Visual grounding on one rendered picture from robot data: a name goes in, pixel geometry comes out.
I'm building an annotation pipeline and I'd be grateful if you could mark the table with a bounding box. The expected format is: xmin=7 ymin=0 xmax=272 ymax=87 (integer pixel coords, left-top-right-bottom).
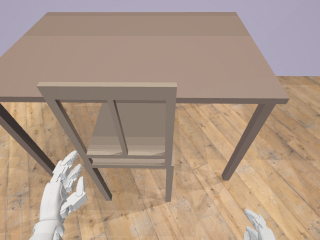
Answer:
xmin=0 ymin=12 xmax=290 ymax=181

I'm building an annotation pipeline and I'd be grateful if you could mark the left robot forearm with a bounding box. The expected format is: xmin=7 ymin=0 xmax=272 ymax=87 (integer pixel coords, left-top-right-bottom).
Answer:
xmin=29 ymin=219 xmax=65 ymax=240

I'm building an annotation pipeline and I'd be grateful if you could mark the chair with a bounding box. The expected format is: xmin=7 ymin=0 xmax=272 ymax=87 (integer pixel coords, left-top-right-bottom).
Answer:
xmin=36 ymin=82 xmax=177 ymax=202

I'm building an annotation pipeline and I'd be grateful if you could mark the robot left hand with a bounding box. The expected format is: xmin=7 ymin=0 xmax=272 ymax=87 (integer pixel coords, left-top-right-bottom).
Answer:
xmin=39 ymin=150 xmax=88 ymax=224

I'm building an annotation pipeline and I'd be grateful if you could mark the robot right hand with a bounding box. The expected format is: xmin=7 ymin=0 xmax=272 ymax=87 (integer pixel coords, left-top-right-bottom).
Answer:
xmin=243 ymin=209 xmax=277 ymax=240

